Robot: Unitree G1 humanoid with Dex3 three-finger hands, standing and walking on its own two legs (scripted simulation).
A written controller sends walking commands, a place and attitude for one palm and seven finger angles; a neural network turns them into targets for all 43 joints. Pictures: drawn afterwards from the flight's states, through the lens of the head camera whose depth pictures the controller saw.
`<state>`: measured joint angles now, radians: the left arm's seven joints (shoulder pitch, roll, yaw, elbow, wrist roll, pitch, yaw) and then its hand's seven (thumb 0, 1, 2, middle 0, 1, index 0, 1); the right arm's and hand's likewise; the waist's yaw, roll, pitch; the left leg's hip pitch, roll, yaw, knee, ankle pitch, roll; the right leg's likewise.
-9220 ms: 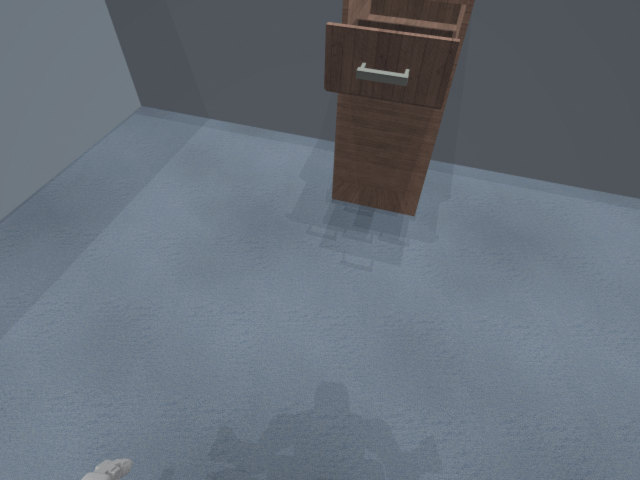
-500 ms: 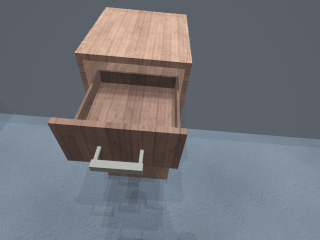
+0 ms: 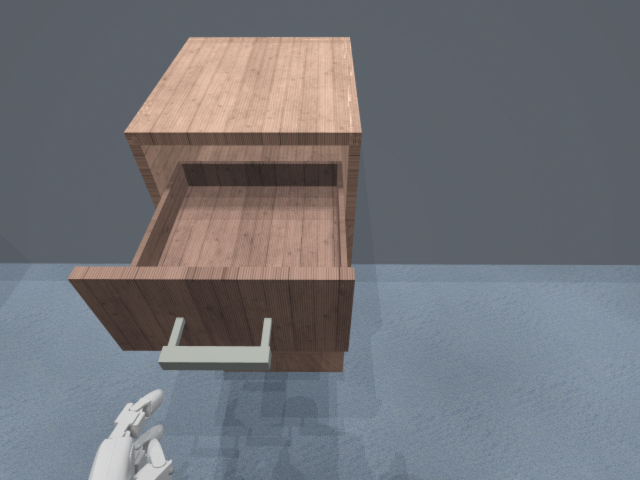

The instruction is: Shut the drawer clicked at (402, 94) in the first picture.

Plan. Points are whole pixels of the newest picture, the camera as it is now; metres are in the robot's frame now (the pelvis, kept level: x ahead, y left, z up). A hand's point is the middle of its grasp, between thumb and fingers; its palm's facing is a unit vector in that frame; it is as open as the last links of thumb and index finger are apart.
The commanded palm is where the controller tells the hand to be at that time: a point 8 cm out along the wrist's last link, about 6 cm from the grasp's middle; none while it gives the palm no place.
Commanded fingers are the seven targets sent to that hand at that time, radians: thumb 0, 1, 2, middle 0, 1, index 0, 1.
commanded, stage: raise the hand and make a fist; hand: left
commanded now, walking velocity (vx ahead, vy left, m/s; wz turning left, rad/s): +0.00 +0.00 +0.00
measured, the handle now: (219, 342) +0.29 +0.14 +0.02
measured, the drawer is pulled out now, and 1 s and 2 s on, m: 0.29 0.28 0.28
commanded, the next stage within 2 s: bring the fist close to the handle in 1.72 s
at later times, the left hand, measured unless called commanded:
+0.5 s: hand (229, 475) +0.14 +0.10 +0.02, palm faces +0.00 -1.00 -0.03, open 4.6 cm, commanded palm +0.08 +0.18 +0.02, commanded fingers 0.00 0.90 0.90 -0.90 -1.06 -0.90 -1.06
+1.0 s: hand (196, 473) +0.13 +0.12 +0.06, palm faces +0.02 -1.00 -0.06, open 3.0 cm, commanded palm +0.07 +0.17 +0.08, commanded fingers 0.00 0.90 0.90 -1.40 -1.60 -1.40 -1.60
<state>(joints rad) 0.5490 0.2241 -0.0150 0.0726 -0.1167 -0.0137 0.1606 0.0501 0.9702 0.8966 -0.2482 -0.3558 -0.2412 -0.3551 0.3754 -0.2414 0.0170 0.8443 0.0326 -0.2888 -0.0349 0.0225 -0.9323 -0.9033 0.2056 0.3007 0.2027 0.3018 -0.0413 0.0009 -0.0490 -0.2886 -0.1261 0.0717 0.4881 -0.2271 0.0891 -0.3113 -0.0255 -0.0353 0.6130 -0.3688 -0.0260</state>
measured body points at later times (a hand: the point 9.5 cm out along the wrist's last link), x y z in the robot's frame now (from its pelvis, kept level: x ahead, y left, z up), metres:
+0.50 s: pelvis +0.00 -0.06 -0.06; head +0.03 -0.07 +0.39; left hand +0.14 +0.16 +0.02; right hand +0.24 -0.24 -0.12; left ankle +0.02 +0.05 -0.73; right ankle +0.00 -0.10 -0.73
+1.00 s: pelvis +0.00 -0.04 -0.04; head +0.00 -0.05 +0.41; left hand +0.13 +0.18 +0.07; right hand +0.20 -0.28 -0.08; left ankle +0.02 +0.05 -0.73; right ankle +0.00 -0.10 -0.73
